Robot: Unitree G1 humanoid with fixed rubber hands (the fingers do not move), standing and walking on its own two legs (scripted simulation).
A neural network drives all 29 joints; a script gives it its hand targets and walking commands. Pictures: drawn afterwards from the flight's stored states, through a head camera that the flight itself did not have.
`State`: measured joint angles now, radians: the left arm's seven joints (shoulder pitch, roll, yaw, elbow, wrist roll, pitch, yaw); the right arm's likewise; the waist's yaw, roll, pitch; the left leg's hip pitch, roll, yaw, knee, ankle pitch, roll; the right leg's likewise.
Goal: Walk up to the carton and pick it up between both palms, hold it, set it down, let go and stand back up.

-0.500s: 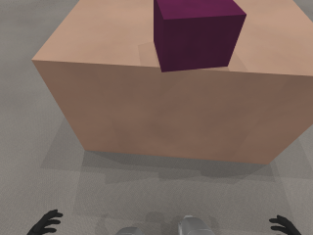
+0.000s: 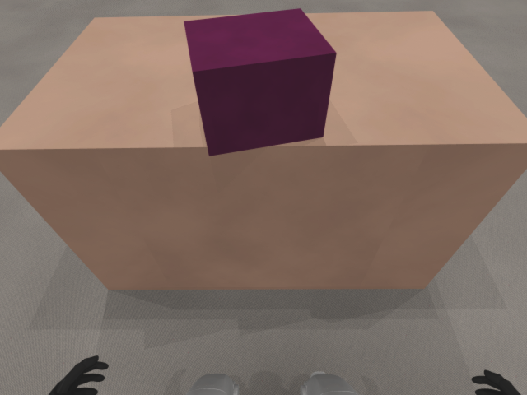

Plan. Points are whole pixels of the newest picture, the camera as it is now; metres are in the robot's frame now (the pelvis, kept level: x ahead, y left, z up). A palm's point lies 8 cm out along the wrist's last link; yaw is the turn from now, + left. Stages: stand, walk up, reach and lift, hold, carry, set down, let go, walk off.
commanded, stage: walk up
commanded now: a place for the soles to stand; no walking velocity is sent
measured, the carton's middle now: (255, 81) +0.71 +0.05 +0.10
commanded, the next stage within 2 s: none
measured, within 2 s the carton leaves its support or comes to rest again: neither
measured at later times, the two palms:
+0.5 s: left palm (80, 357) +0.18 +0.31 -0.08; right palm out of the picture +0.13 -0.35 -0.05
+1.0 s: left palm (85, 307) +0.26 +0.34 -0.07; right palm (486, 336) +0.22 -0.33 -0.06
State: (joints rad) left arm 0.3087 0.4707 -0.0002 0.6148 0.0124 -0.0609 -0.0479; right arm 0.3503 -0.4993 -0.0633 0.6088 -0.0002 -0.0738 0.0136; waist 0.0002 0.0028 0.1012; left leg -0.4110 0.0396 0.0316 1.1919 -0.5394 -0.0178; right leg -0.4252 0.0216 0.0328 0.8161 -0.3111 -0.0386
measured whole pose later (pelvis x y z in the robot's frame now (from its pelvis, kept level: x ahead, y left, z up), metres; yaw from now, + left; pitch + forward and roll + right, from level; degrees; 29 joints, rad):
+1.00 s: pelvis +0.16 +0.01 -0.01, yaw +0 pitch -3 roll -1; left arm 0.32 0.52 0.00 0.61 0.01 -0.08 -0.02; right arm 0.42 -0.49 -0.06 0.61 0.00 -0.09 0.03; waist 0.00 -0.02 0.08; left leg -0.39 0.02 0.03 0.89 -0.45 0.03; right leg -0.51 -0.01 0.03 1.07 -0.45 -0.03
